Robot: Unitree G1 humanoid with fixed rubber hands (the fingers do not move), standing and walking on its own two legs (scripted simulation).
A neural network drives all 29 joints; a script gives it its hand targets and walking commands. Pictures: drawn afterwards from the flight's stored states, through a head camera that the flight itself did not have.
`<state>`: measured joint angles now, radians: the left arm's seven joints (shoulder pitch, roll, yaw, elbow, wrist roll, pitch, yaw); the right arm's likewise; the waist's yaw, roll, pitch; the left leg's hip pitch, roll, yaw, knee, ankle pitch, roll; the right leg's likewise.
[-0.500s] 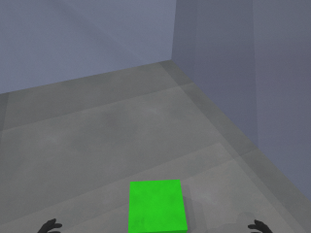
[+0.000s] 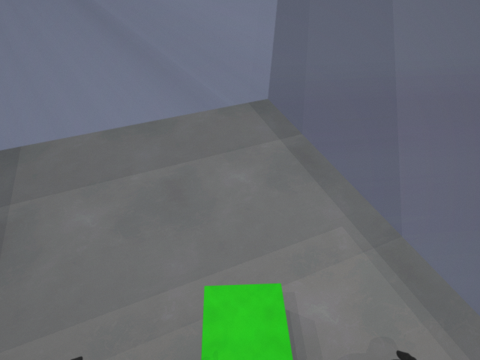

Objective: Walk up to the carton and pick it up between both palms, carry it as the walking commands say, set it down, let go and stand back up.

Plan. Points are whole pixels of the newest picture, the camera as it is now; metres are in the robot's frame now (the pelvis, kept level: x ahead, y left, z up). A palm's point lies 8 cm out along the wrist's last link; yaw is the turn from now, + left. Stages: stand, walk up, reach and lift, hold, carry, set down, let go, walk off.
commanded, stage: stand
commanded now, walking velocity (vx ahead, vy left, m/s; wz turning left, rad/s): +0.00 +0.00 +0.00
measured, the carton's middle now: (244, 330) +0.42 -0.03 -0.68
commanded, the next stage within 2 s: none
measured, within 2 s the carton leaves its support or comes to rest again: neither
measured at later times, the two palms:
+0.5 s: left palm out of the picture +0.08 +0.31 -0.10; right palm out of the picture +0.08 -0.31 -0.09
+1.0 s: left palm out of the picture +0.07 +0.31 -0.10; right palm out of the picture +0.07 -0.32 -0.10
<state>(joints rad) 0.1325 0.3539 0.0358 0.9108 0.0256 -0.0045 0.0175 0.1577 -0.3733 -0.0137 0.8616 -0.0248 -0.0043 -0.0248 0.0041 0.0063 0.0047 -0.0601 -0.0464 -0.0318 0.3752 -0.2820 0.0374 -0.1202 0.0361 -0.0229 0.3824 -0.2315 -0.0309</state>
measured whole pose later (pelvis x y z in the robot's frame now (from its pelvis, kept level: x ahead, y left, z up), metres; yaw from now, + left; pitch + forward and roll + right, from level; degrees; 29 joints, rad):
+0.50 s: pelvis -0.02 +0.00 +0.00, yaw +0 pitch -3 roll +0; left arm 0.12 0.38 0.02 1.02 0.02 -0.01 0.01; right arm 0.15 -0.39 0.00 0.97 -0.02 -0.02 -0.02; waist 0.01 0.00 0.01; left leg -0.04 -0.05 -0.03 0.31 -0.22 0.04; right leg -0.11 0.03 -0.02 0.33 -0.17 -0.03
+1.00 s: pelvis -0.02 -0.01 +0.00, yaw +0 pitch -2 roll +0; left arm 0.09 0.39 0.01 1.06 0.01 -0.02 0.01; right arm 0.13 -0.40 0.00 1.02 -0.01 -0.02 -0.01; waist 0.01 0.00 0.02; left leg -0.05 -0.04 -0.03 0.30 -0.21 0.03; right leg -0.11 0.04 -0.02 0.31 -0.16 -0.04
